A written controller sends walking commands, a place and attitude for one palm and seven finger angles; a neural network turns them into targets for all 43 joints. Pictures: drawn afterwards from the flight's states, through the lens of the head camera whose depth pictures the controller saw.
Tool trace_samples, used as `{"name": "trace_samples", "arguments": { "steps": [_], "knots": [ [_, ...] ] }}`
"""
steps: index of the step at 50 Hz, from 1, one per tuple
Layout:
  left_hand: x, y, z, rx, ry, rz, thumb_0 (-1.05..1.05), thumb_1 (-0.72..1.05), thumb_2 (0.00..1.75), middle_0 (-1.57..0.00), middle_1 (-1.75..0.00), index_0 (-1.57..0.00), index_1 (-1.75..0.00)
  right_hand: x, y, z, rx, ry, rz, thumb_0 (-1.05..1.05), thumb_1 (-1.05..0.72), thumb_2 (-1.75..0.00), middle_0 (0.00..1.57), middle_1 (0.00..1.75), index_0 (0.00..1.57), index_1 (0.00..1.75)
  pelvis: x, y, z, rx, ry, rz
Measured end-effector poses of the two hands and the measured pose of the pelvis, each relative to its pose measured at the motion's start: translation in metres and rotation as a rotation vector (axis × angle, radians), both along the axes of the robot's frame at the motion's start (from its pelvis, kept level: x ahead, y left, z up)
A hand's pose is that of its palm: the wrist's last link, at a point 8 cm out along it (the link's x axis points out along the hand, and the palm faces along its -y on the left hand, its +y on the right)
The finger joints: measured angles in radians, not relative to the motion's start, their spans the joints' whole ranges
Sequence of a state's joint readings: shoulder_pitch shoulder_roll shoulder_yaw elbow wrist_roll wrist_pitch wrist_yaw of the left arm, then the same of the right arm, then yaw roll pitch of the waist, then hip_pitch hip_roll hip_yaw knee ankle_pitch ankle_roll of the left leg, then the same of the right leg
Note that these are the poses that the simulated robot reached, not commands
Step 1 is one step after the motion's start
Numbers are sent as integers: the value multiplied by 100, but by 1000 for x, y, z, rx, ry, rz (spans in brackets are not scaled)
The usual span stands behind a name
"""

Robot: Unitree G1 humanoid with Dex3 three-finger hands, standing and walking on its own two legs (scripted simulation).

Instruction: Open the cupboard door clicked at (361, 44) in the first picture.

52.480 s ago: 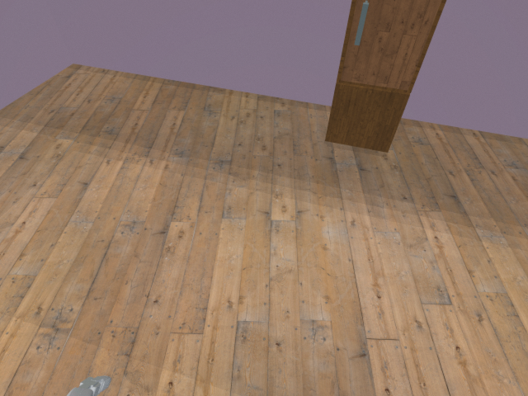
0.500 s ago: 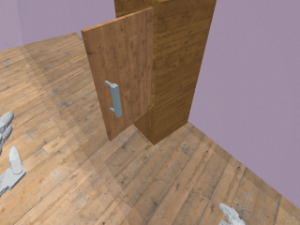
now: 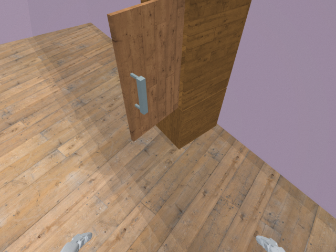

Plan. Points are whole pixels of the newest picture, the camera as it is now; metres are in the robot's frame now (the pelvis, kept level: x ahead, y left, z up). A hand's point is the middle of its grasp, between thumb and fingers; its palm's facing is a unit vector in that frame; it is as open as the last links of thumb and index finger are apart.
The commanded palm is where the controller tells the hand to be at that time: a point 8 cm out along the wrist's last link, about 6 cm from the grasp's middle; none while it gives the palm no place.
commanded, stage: let the arm hang, fingers relaxed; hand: left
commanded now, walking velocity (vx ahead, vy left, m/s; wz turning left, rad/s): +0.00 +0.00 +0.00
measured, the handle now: (138, 94) +0.69 +0.14 -0.04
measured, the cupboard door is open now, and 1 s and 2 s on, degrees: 100 100 100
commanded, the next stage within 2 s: look to check the result in 0.84 s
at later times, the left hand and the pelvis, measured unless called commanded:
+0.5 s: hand out of the picture +0.00 +0.25 -0.15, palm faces +0.03 -0.94 -0.34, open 7.4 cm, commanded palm none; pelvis +0.00 +0.00 +0.01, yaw +1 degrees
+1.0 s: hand out of the picture +0.11 +0.22 -0.15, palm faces -0.02 -0.95 -0.30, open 7.4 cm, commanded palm none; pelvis +0.04 -0.01 +0.02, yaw +0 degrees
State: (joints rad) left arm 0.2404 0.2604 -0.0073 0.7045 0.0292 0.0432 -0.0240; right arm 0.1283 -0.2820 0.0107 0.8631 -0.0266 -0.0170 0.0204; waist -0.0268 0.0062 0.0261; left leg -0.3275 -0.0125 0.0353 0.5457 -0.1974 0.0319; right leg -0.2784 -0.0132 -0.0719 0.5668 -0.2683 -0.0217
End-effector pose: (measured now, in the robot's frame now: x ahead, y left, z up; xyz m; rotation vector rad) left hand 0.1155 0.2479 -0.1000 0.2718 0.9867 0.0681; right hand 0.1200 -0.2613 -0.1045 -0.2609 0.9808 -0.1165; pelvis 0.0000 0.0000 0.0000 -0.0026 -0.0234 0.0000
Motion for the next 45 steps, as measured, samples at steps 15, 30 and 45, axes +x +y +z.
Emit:
{"name": "trace_samples", "arguments": {
  "steps": [15, 30, 45],
  "knots": [
    [-176, 13, -34, -18, 507, 215, 1, 92, 90, -20, -30, -20, -30, -133, -11, -12, -57, 437, -118, 1, -91, -90, 20, 29, 20, 30, -9, 0, 8, -22, -15, 21],
    [-81, 50, -7, 93, 266, 178, 1, 91, 90, -20, -30, -20, -30, -78, 5, -23, 19, 289, -91, 0, -91, -90, 20, 30, 20, 30, 1, 5, 12, -5, -22, 12],
    [-16, 23, -9, 49, 230, 118, 1, 91, 90, -20, -30, -20, -30, -38, -21, -11, -33, 280, -98, 0, -91, -90, 20, 29, 20, 30, 32, -3, 16, 2, -1, 6]
  ]
}}
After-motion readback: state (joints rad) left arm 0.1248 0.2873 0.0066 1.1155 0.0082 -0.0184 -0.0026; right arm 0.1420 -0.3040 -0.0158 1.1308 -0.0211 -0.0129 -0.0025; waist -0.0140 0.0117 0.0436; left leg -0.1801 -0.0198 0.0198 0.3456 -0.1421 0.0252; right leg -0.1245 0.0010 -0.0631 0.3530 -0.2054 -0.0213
